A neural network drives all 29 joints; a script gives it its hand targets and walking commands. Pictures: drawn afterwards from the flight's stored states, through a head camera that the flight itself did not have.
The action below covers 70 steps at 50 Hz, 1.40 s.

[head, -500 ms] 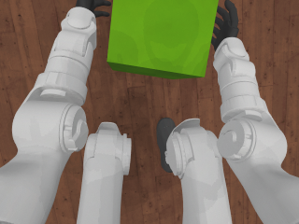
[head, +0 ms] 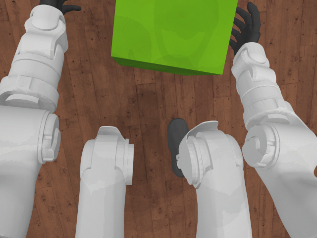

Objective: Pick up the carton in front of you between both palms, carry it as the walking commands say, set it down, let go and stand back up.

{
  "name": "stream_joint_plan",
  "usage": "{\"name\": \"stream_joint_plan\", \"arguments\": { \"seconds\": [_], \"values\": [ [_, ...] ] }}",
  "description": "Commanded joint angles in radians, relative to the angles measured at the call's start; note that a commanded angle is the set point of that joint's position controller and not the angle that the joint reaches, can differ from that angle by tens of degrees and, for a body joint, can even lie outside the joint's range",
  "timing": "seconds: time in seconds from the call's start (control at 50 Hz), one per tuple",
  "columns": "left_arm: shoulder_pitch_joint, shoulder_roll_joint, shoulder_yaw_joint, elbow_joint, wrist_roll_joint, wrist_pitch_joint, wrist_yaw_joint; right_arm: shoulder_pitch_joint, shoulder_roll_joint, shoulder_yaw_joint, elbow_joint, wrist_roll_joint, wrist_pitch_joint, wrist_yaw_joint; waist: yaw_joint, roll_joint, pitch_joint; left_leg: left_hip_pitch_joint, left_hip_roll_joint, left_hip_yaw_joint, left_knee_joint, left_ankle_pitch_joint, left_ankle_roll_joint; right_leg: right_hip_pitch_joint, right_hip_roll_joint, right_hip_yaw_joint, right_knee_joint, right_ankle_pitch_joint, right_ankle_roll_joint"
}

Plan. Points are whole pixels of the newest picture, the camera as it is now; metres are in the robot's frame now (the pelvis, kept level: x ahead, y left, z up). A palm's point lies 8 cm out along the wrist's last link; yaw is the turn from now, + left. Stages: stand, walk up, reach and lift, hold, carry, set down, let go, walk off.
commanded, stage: set down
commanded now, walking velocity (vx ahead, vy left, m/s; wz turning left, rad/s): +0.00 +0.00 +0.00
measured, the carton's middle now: (165, 25) +0.53 -0.05 -0.25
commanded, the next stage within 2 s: let go in 1.08 s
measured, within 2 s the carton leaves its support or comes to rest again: neither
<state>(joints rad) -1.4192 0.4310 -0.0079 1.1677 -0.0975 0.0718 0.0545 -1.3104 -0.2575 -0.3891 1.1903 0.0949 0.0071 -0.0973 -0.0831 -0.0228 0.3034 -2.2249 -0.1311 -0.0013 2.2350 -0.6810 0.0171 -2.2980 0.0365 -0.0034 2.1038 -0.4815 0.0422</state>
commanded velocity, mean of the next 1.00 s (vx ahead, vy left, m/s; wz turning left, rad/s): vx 0.00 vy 0.00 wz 0.00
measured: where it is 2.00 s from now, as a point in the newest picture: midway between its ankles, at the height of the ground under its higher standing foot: (148, 167)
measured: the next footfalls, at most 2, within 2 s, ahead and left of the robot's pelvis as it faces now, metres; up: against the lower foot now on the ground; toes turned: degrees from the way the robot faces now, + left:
none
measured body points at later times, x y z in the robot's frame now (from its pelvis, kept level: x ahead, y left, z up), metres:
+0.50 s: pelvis +0.00 -0.01 +0.08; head +0.33 -0.01 +0.39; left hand +0.58 +0.15 -0.04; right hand +0.50 -0.23 -0.05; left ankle +0.08 +0.10 -0.34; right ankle +0.14 -0.12 -0.34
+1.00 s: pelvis +0.03 -0.01 +0.21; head +0.33 -0.02 +0.54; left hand +0.58 +0.16 +0.11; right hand +0.50 -0.25 +0.10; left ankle +0.08 +0.10 -0.34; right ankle +0.14 -0.12 -0.34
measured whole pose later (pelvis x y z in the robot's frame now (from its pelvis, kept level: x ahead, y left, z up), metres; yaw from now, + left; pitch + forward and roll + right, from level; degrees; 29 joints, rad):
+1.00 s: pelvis +0.03 -0.01 +0.21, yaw +1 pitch +46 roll +0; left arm -1.15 0.38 0.17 0.94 -0.03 0.18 -0.05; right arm -0.93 -0.15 -0.31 0.68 0.09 0.17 -0.12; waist -0.10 0.03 -0.09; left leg -1.73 -0.08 -0.03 1.43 -0.51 0.00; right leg -1.81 0.05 0.03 1.35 -0.35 0.01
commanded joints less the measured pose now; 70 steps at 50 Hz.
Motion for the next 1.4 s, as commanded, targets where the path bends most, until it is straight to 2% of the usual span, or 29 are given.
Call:
{"name": "stream_joint_plan", "arguments": {
  "seconds": [0.0, 0.14, 0.2, 0.26, 0.28, 0.3, 0.36, 0.38, 0.42, 0.44, 0.52, 0.54, 0.56, 0.8, 0.88, 0.9, 0.92, 0.98, 1.0, 1.06, 1.08, 1.1, 1.16, 1.22, 1.24, 1.26, 1.28, 1.3, 1.38],
  "values": [
    [-0.358, 0.029, -0.095, -0.198, -0.130, -0.018, -0.018, -0.184, -0.159, 0.071, -0.193, 0.096, -0.045, -0.005, -0.102, 0.226, -1.135, 0.533, 0.111, -0.089, -0.239, 0.472, -0.045, 0.522, -0.048, -0.036, -0.033, 0.402, -0.020],
    [-0.211, 0.193, 0.042, -0.231, -0.040, 0.011, 0.017, -0.096, -0.102, 0.164, -0.389, 0.166, 0.024, -0.043, 0.004, 0.111, -1.426, 0.467, 0.090, -0.014, -0.272, 0.373, -0.015, 0.903, -0.016, -0.013, -0.078, 0.487, 0.002],
    [-0.244, 0.188, 0.055, -0.372, -0.042, 0.045, 0.014, -0.084, -0.145, 0.168, -0.475, 0.140, 0.070, -0.080, -0.018, 0.086, -1.581, 0.451, 0.073, 0.026, -0.308, 0.260, -0.015, 1.123, -0.005, -0.005, -0.144, 0.426, -0.012],
    [-0.163, 0.100, 0.065, -0.187, -0.028, 0.080, -0.012, -0.052, -0.045, 0.138, -0.436, 0.095, 0.109, -0.094, -0.028, 0.084, -1.267, 0.388, 0.069, 0.029, -0.398, 0.136, 0.003, 0.897, 0.019, -0.036, -0.249, 0.223, -0.005],
    [-0.202, 0.133, 0.111, -0.251, -0.006, 0.068, -0.019, -0.070, -0.070, 0.113, -0.487, 0.076, 0.109, -0.098, -0.009, 0.095, -1.274, 0.394, 0.073, 0.016, -0.411, 0.168, 0.009, 0.883, 0.014, -0.027, -0.255, 0.254, 0.001],
    [-0.194, 0.085, 0.083, -0.289, -0.034, 0.070, -0.030, -0.019, -0.061, 0.109, -0.442, 0.051, 0.113, -0.094, -0.061, 0.085, -1.289, 0.399, 0.062, 0.010, -0.418, 0.180, 0.008, 0.892, 0.018, -0.018, -0.276, 0.259, -0.013],
    [-0.143, 0.113, 0.126, -0.244, -0.010, 0.068, -0.048, 0.006, -0.004, 0.103, -0.455, 0.041, 0.119, -0.082, -0.019, 0.064, -1.245, 0.428, 0.063, 0.007, -0.513, 0.178, 0.011, 0.910, 0.014, -0.024, -0.332, 0.275, 0.002],
    [-0.142, 0.069, 0.134, -0.255, -0.011, 0.064, -0.056, 0.024, 0.003, 0.103, -0.473, 0.036, 0.110, -0.073, -0.063, 0.069, -1.262, 0.427, 0.058, 0.011, -0.511, 0.193, 0.007, 0.928, 0.031, -0.025, -0.351, 0.283, -0.008],
    [-0.128, 0.078, 0.131, -0.199, 0.023, 0.066, -0.051, 0.025, -0.015, 0.077, -0.427, 0.006, 0.115, -0.070, -0.032, 0.090, -1.229, 0.476, 0.061, 0.000, -0.555, 0.203, 0.001, 0.846, 0.019, -0.055, -0.372, 0.266, 0.000],
    [-0.142, 0.100, 0.164, -0.196, 0.041, 0.067, -0.056, 0.005, -0.020, 0.032, -0.463, -0.028, 0.114, -0.069, -0.059, 0.081, -1.202, 0.469, 0.060, -0.011, -0.561, 0.228, 0.000, 0.817, 0.018, -0.051, -0.391, 0.274, 0.001],
    [-0.142, 0.056, 0.156, -0.217, 0.058, 0.061, -0.067, 0.001, -0.009, 0.088, -0.499, 0.020, 0.110, -0.053, 0.004, 0.144, -1.304, 0.596, 0.056, 0.008, -0.598, 0.312, -0.013, 0.855, 0.028, -0.042, -0.447, 0.313, 0.005],
    [-0.119, 0.081, 0.169, -0.223, 0.049, 0.055, -0.067, 0.066, 0.005, 0.070, -0.494, -0.002, 0.110, -0.048, -0.052, 0.095, -1.315, 0.588, 0.054, -0.001, -0.637, 0.309, -0.011, 0.886, 0.028, -0.058, -0.467, 0.332, 0.009],
    [-0.105, 0.076, 0.153, -0.248, 0.068, 0.060, -0.066, 0.089, -0.033, 0.053, -0.495, 0.004, 0.110, -0.046, -0.037, 0.161, -1.348, 0.654, 0.054, -0.003, -0.650, 0.332, -0.021, 0.858, 0.028, -0.065, -0.472, 0.330, 0.005],
    [-0.049, 0.072, 0.155, -0.432, 0.052, 0.084, -0.080, 0.159, -0.015, 0.090, -0.652, 0.028, 0.138, -0.026, -0.036, 0.171, -1.522, 0.955, 0.044, -0.003, -0.848, 0.589, -0.036, 1.083, 0.043, -0.050, -0.694, 0.536, 0.000],
    [0.006, 0.077, 0.205, -0.338, 0.059, 0.086, -0.104, 0.199, -0.001, 0.080, -0.640, -0.015, 0.136, -0.028, -0.034, 0.089, -1.454, 0.960, 0.046, -0.010, -0.931, 0.518, -0.026, 1.170, 0.034, -0.048, -0.790, 0.485, 0.015],
    [-0.035, 0.052, 0.178, -0.356, 0.066, 0.087, -0.108, 0.189, 0.004, 0.058, -0.638, -0.017, 0.141, -0.025, -0.068, 0.149, -1.388, 0.962, 0.054, -0.001, -0.964, 0.459, -0.033, 1.155, 0.033, -0.046, -0.825, 0.444, 0.004],
    [0.013, 0.091, 0.189, -0.335, 0.079, 0.086, -0.116, 0.206, -0.001, 0.063, -0.619, -0.019, 0.142, -0.031, -0.036, 0.093, -1.372, 0.903, 0.042, 0.015, -0.982, 0.445, -0.031, 1.218, 0.026, -0.048, -0.842, 0.447, 0.016],
    [0.036, 0.047, 0.184, -0.277, 0.102, 0.069, -0.127, 0.247, 0.040, 0.055, -0.542, -0.046, 0.139, -0.019, -0.042, 0.138, -1.244, 0.914, 0.051, -0.010, -1.068, 0.438, -0.025, 1.211, 0.011, -0.026, -0.911, 0.436, 0.016],
    [0.029, 0.031, 0.202, -0.256, 0.089, 0.063, -0.129, 0.230, 0.026, 0.044, -0.567, -0.065, 0.126, -0.021, -0.088, 0.103, -1.300, 0.943, 0.043, -0.012, -1.071, 0.432, -0.026, 1.263, 0.024, -0.031, -0.928, 0.446, 0.013],
    [0.089, 0.057, 0.250, -0.183, 0.145, 0.049, -0.126, 0.264, 0.069, 0.053, -0.547, -0.064, 0.117, -0.007, -0.015, 0.085, -1.251, 0.968, 0.054, -0.006, -1.132, 0.462, -0.014, 1.293, 0.022, -0.023, -0.986, 0.466, 0.028],
    [0.111, 0.085, 0.270, -0.244, 0.166, 0.039, -0.124, 0.290, 0.092, 0.061, -0.591, -0.052, 0.111, -0.006, 0.000, 0.105, -1.287, 0.991, 0.047, -0.006, -1.145, 0.474, -0.016, 1.364, 0.018, -0.015, -0.997, 0.483, 0.017],
    [0.129, 0.021, 0.240, -0.235, 0.135, 0.034, -0.125, 0.305, 0.061, 0.050, -0.578, -0.094, 0.107, -0.004, -0.044, 0.083, -1.318, 0.975, 0.045, -0.014, -1.177, 0.511, -0.025, 1.430, 0.013, -0.020, -1.007, 0.545, 0.020],
    [0.249, -0.002, 0.281, -0.304, 0.187, 0.027, -0.105, 0.445, 0.073, 0.079, -0.617, -0.108, 0.096, 0.018, -0.010, 0.102, -1.398, 1.154, 0.048, -0.004, -1.238, 0.587, -0.035, 1.509, 0.021, -0.019, -1.069, 0.580, 0.017],
    [0.400, -0.077, 0.282, -0.368, 0.222, 0.015, -0.083, 0.561, 0.046, 0.090, -0.671, -0.145, 0.076, 0.057, -0.027, 0.105, -1.338, 1.247, 0.045, -0.014, -1.287, 0.630, -0.038, 1.534, 0.023, -0.016, -1.129, 0.605, 0.004],
    [0.476, -0.068, 0.314, -0.432, 0.227, 0.006, -0.062, 0.625, 0.042, 0.106, -0.679, -0.132, 0.070, 0.067, 0.035, 0.086, -1.310, 1.280, 0.048, -0.028, -1.315, 0.677, -0.037, 1.553, 0.020, -0.024, -1.128, 0.599, -0.001],
    [0.509, -0.118, 0.270, -0.467, 0.214, 0.007, -0.050, 0.649, 0.016, 0.096, -0.690, -0.156, 0.062, 0.082, -0.030, 0.082, -1.327, 1.274, 0.049, -0.037, -1.326, 0.685, -0.039, 1.611, 0.015, -0.009, -1.152, 0.636, -0.012],
    [0.537, -0.113, 0.288, -0.524, 0.223, 0.002, -0.036, 0.668, 0.010, 0.128, -0.717, -0.141, 0.065, 0.095, 0.014, 0.095, -1.294, 1.291, 0.048, -0.026, -1.345, 0.692, -0.045, 1.638, 0.013, 0.004, -1.165, 0.647, -0.023],
    [0.579, -0.132, 0.278, -0.536, 0.212, 0.007, -0.024, 0.700, 0.033, 0.138, -0.751, -0.136, 0.058, 0.112, -0.018, 0.043, -1.293, 1.315, 0.054, -0.033, -1.370, 0.693, -0.036, 1.674, 0.015, -0.006, -1.189, 0.651, -0.017],
    [0.770, -0.141, 0.249, -0.615, 0.180, -0.015, -0.022, 0.870, -0.027, 0.218, -0.765, -0.114, 0.043, 0.141, -0.016, 0.028, -1.139, 1.339, 0.064, -0.016, -1.454, 0.586, -0.040, 1.857, -0.001, 0.035, -1.271, 0.623, -0.029]
  ]
}}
